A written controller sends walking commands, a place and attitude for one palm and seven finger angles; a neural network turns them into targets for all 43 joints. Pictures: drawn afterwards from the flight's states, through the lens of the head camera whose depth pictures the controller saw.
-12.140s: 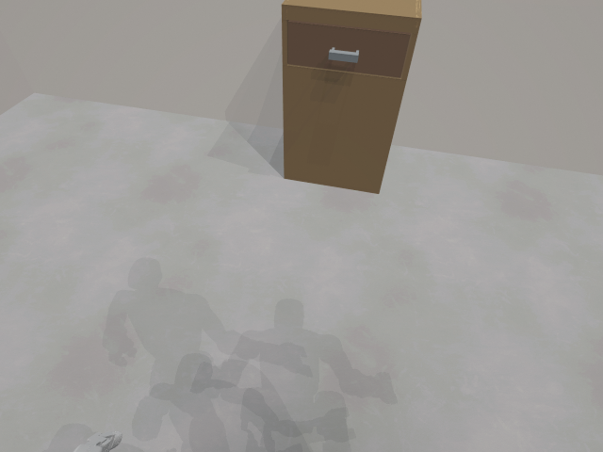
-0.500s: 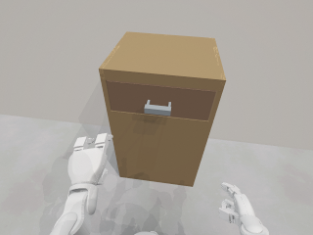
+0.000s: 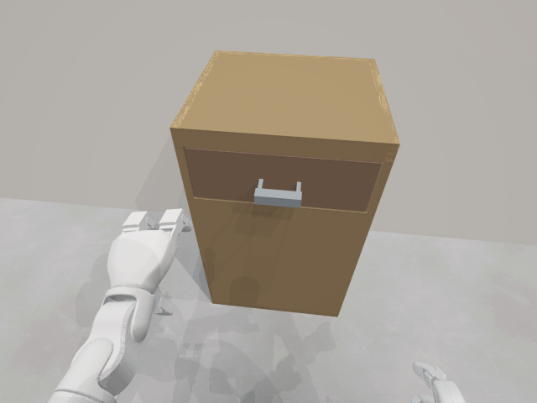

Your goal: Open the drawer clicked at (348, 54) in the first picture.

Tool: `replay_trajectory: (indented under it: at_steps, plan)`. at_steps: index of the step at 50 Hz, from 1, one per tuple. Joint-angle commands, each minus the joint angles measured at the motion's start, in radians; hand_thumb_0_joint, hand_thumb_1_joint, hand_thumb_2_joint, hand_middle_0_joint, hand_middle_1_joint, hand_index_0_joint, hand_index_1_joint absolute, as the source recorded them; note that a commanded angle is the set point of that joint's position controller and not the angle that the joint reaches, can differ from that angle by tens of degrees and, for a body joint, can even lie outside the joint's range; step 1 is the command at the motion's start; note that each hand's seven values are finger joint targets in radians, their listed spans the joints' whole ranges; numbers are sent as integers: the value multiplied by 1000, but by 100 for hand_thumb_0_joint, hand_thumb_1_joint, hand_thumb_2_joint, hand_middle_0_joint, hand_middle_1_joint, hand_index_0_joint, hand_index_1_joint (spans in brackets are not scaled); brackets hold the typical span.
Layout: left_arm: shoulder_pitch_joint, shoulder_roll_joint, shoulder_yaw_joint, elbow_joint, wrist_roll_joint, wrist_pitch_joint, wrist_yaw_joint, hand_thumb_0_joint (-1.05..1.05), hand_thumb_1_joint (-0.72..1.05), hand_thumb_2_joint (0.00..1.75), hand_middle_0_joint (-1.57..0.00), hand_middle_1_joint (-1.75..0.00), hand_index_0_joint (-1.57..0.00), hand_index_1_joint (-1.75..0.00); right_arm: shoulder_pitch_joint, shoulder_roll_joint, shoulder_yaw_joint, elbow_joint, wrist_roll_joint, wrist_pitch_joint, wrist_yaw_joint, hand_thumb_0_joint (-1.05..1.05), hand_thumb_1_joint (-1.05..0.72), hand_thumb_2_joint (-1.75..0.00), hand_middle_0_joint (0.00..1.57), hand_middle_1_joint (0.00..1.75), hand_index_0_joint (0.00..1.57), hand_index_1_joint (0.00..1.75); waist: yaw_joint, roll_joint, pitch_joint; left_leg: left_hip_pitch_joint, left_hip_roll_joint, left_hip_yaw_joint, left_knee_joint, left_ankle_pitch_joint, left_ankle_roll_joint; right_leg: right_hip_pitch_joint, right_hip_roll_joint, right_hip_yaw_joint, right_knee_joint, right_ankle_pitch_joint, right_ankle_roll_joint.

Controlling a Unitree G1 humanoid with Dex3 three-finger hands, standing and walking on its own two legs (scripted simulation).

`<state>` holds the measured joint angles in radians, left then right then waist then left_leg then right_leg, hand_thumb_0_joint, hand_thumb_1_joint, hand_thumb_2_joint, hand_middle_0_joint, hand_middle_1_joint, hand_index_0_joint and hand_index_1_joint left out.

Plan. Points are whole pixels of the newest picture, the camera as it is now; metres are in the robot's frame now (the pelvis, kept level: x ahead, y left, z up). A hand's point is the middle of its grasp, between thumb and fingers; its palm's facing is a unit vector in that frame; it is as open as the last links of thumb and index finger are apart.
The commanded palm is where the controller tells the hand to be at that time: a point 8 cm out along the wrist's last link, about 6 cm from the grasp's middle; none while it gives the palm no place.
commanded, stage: raise the hand with hooked fingers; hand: left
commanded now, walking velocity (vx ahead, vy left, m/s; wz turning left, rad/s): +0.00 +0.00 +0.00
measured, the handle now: (278, 191) +0.59 +0.06 -0.06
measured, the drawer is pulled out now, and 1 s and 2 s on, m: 0.00 0.00 0.00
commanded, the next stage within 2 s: relax the arm and regain balance in 0.70 s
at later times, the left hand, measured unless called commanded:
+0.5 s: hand (109, 208) +0.36 +0.32 +0.09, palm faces +0.02 -0.13 -0.99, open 13.9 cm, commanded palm +0.33 +0.31 +0.15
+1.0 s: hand (33, 328) +0.26 +0.54 -0.20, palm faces +0.39 -0.84 -0.38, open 15.7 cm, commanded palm none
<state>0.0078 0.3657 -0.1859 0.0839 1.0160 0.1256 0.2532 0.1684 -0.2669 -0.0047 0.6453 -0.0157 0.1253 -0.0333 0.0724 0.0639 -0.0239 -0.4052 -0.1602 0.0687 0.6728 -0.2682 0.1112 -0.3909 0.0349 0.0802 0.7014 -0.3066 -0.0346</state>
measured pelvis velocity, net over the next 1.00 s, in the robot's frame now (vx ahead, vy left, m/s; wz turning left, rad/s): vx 0.13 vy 0.22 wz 0.22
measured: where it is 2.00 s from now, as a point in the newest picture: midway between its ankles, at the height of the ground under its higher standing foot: outside the picture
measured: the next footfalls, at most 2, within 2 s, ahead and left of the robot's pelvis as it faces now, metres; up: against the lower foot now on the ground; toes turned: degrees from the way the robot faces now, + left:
right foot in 0.92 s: +0.24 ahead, -0.15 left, +0.01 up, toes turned +16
left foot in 1.00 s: +0.09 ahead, +0.42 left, +0.00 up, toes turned -4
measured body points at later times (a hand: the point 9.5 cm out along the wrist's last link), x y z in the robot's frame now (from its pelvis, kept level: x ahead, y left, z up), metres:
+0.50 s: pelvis +0.07 +0.05 +0.02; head +0.10 +0.06 +0.47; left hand +0.36 +0.32 +0.14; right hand +0.26 -0.16 -0.09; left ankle +0.06 -0.02 -0.71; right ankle +0.06 -0.16 -0.70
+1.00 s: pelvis +0.13 +0.22 -0.08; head +0.15 +0.31 +0.36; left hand +0.23 +0.58 -0.17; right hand +0.38 +0.01 -0.11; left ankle +0.07 +0.41 -0.70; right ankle +0.18 -0.14 -0.69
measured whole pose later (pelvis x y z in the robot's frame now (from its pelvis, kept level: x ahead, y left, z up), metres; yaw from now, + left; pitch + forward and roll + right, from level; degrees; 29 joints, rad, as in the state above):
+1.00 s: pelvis +0.13 +0.22 -0.08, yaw +12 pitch +2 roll -9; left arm 0.17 0.39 0.17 0.49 0.08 0.00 0.14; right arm 0.12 -0.29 0.00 0.56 0.01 0.07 0.03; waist 0.04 -0.03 0.05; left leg -0.56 -0.03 -0.49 1.34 -0.45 -0.05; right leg -0.46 -0.20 0.17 0.97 -0.51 0.23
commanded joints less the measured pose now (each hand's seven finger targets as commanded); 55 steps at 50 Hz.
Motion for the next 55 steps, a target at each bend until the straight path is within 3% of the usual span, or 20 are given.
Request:
replay_trajectory:
  at_steps: [1,29,34,39,40,41,42,43,44,45,46,47,48,49,50,51,52,53,54,55]
  plan:
    - [-321,177,133,-213,3,8,11,0,-50,30,-30,-120,-30,-120,-183,-101,-28,-174,11,-40,-12,0,-90,-90,20,30,20,30,15,-14,-160,189,227,-396,-301,-204,-165,-37,9,-1,-64,-15,-28]
    - [-380,392,318,-422,-64,-204,-169,0,-50,30,-30,-120,-30,-120,-78,-115,-55,-136,-25,-36,66,0,-90,-90,20,30,20,30,26,53,-323,599,298,-498,-233,775,-267,-152,-13,-17,-59,-21,0]
    - [-338,407,353,-340,-70,-191,-146,0,-50,30,-30,-120,-30,-120,-74,-114,-53,-125,-18,-10,82,0,-90,-90,20,30,20,30,29,-13,-320,527,251,-398,-161,855,-242,-103,-3,-10,-97,34,-11]
    - [-378,312,229,-336,-107,-179,-207,0,-50,30,-30,-120,-30,-120,-86,-130,-59,-133,-2,-1,90,0,-90,-90,20,30,20,30,-9,-7,-250,525,296,-530,-237,682,-288,-186,-23,0,-16,-47,12]
    - [310,-20,143,267,-1050,-174,-149,0,-50,30,-15,-30,-15,-30,-56,-250,8,-195,113,-92,-24,0,-90,-90,20,30,20,30,-8,-72,-18,486,368,-655,-75,1326,-458,-205,17,-18,149,-125,10]
    - [448,6,183,277,-1081,-96,-142,0,-50,30,-15,-30,-15,-30,-68,-224,-14,-169,115,-67,-31,0,-90,-90,20,30,20,30,55,68,-57,407,217,-423,-49,1509,-719,29,6,-129,-9,-297,28]
    - [551,26,193,283,-1096,-71,-138,0,-50,30,-15,-30,-15,-30,-152,-209,-24,-172,128,-49,-14,0,-90,-90,20,30,20,30,188,47,-76,314,112,-326,337,1633,-844,138,-86,-133,-189,-270,-65]
    - [525,47,276,291,-1075,-80,-148,0,-50,30,-15,-30,-15,-30,-139,-214,-75,-136,172,-21,4,0,-90,-90,20,30,20,30,259,-523,-230,152,53,-444,1174,931,-726,184,-416,136,-244,-81,-289]
    - [177,28,335,262,-967,-132,-164,0,-50,30,-15,-30,-15,-30,-89,-215,-158,-154,87,-32,18,0,-90,-90,20,30,20,30,117,-983,-37,-352,144,-751,1740,-852,-303,-10,-761,707,-176,387,-435]
    - [13,120,349,258,-931,-196,-153,0,-50,30,-15,-30,-15,-30,15,-305,-138,-167,34,-101,16,0,-90,-90,20,30,20,30,-52,-826,9,-416,246,-1069,1690,-1066,140,-1,-707,520,-68,391,-242]
    - [-65,86,285,268,-897,-197,-128,0,-50,30,-15,-30,-15,-30,79,-254,-91,-146,15,-111,30,0,-90,-90,20,30,20,30,-196,-313,42,-284,270,-906,1133,-818,742,5,-453,188,-131,322,114]
    - [-121,65,300,303,-924,-131,-123,0,-50,30,-15,-30,-15,-30,107,-145,-113,-34,4,-97,58,0,-90,-90,20,30,20,30,-331,106,137,244,378,-742,420,-475,357,-429,-346,23,99,11,660]
    - [74,-44,290,399,-968,-121,-116,0,-50,30,-15,-30,-15,-30,137,-124,-55,6,30,-13,66,0,-90,-90,20,30,20,30,-291,679,208,279,109,-570,261,68,-107,-611,-103,-48,565,-351,464]
    - [128,-95,284,466,-958,-147,-150,0,-50,30,-15,-30,-15,-30,273,-82,-8,0,-29,-28,41,0,-90,-90,20,30,20,30,-295,880,172,193,144,-457,45,872,-978,-641,61,-39,776,-453,217]
    - [191,-51,261,503,-974,-126,-201,0,-50,30,-15,-30,-15,-30,252,-136,-9,12,-25,-43,31,0,-90,-90,20,30,20,30,-237,881,138,-49,77,-171,-50,546,-1006,-284,46,-26,929,-420,-371]
    - [275,-94,262,484,-949,-100,-212,0,-50,30,-15,-30,-15,-30,103,-199,-20,12,-57,-65,44,0,-90,-90,20,30,20,30,-66,776,86,-82,141,-388,-132,217,-381,-247,50,-10,1012,-404,-460]
    - [224,-102,271,448,-962,-117,-208,0,-50,30,-15,-30,-15,-30,98,-262,-42,16,-62,-89,52,0,-90,-90,20,30,20,30,-73,710,71,-37,227,-525,-138,330,385,-412,102,-33,1074,-457,-209]
    - [96,-55,271,470,-986,-129,-178,0,-50,30,-15,-30,-15,-30,146,-202,-73,25,-54,-88,18,0,-90,-90,20,30,20,30,-146,649,48,164,330,-720,-111,723,601,-503,49,-31,1053,-560,12]
    - [26,-26,258,516,-1008,-126,-175,0,-50,30,-15,-30,-15,-30,158,-203,-67,15,-34,-81,-11,0,-90,-90,20,30,20,30,-175,761,97,220,410,-831,-116,1353,487,-575,21,1,1015,-594,364]
    - [93,26,279,604,-1007,-127,-174,0,-50,30,-15,-30,-15,-30,111,-141,-34,3,-21,-70,-37,0,-90,-90,20,30,20,30,-142,722,89,265,419,-720,-53,1772,160,-534,-25,14,967,-527,286]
